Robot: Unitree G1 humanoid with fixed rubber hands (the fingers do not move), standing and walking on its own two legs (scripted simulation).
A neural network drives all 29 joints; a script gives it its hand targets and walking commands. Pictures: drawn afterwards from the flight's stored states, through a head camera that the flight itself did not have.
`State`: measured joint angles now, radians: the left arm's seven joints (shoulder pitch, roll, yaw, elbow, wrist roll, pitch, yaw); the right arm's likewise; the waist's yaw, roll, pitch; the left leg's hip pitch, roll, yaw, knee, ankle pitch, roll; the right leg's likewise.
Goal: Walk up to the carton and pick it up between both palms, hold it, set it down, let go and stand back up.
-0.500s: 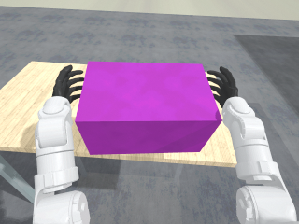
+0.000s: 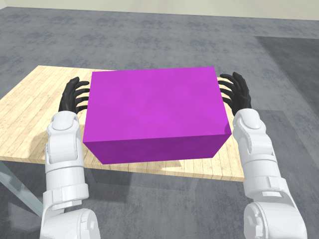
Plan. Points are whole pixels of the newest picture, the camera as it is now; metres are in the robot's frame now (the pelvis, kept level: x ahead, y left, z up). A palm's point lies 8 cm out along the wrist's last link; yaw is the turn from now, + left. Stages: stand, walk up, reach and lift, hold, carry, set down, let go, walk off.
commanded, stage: set down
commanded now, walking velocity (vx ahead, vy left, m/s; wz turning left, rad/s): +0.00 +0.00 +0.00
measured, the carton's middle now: (156, 117) +0.40 +0.01 +0.11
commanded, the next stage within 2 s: none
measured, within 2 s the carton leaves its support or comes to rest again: neither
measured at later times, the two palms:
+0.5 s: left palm (81, 115) +0.39 +0.20 +0.13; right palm (234, 114) +0.38 -0.20 +0.13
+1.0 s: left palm (88, 117) +0.41 +0.20 +0.11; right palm (233, 115) +0.40 -0.21 +0.11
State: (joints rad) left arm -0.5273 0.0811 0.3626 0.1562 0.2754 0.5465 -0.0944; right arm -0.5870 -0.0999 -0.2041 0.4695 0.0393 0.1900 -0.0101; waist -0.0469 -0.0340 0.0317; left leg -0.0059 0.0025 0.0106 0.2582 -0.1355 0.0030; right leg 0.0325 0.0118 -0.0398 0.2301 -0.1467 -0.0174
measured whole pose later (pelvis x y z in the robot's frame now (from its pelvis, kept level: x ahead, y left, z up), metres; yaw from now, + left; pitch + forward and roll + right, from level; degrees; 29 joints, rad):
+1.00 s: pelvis +0.01 +0.00 +0.00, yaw -1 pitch +0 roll +0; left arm -0.71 0.10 0.33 0.73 0.22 0.19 0.02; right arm -0.69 -0.12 -0.39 0.88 -0.10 -0.11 0.02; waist 0.01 -0.04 0.01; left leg -0.13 0.01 0.04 0.27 -0.14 0.00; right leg -0.10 0.01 -0.05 0.25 -0.14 -0.01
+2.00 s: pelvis +0.01 +0.00 +0.00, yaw -3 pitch +7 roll +0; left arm -0.85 0.14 0.40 1.03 0.20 0.01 0.01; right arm -0.77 -0.12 -0.54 1.00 -0.22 -0.15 0.06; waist 0.03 -0.03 -0.05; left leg -0.28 0.02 0.08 0.28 -0.12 0.00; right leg -0.28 0.01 -0.05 0.28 -0.13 -0.02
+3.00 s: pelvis +0.02 +0.00 +0.00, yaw -3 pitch +7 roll +0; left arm -0.81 0.09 0.51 0.91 0.31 0.00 -0.08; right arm -0.72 -0.07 -0.57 0.86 -0.30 -0.16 0.08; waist 0.03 -0.01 -0.01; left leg -0.26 0.02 0.09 0.29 -0.15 0.01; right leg -0.26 0.00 -0.06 0.30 -0.16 -0.01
